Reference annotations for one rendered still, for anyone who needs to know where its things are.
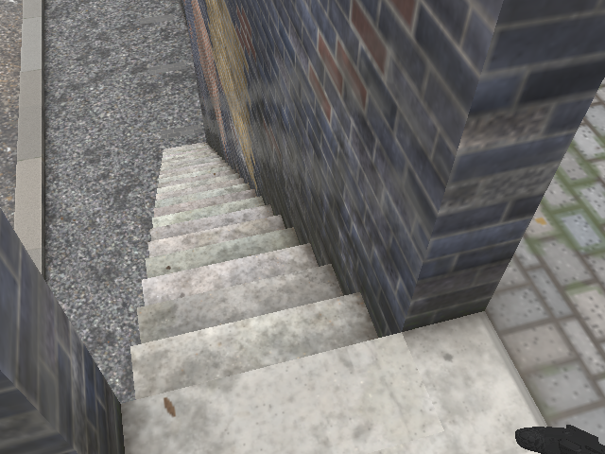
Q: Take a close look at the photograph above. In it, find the robot right hand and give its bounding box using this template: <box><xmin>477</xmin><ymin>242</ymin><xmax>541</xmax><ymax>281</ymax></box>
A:
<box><xmin>515</xmin><ymin>425</ymin><xmax>605</xmax><ymax>454</ymax></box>

